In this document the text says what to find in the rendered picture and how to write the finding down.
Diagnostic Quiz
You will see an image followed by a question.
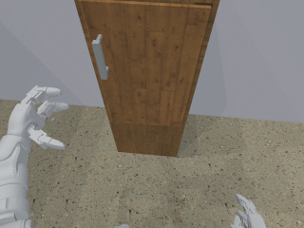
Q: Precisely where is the left robot upper arm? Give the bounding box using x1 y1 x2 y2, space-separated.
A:
0 218 34 228

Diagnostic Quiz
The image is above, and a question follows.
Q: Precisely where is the handle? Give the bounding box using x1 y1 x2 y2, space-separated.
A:
91 34 109 80

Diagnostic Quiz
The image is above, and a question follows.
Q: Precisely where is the robot left forearm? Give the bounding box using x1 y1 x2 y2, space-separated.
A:
0 134 32 226

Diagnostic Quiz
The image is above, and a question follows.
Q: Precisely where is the robot right hand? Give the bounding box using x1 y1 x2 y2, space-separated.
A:
231 194 267 228

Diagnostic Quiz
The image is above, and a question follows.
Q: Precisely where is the cupboard door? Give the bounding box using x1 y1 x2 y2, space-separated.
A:
79 0 212 127

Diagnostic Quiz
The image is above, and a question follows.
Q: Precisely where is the robot left hand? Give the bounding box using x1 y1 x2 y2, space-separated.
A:
7 85 69 150

